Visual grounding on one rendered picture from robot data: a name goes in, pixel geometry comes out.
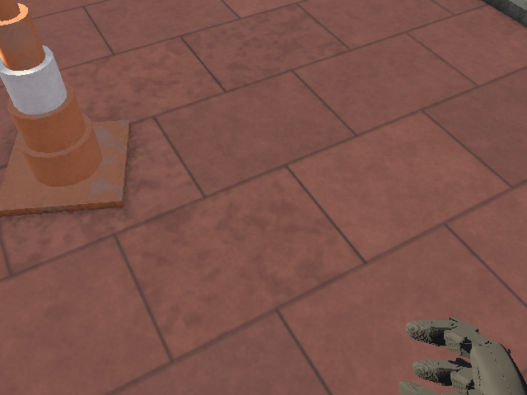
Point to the right robot hand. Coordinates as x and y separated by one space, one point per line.
492 370

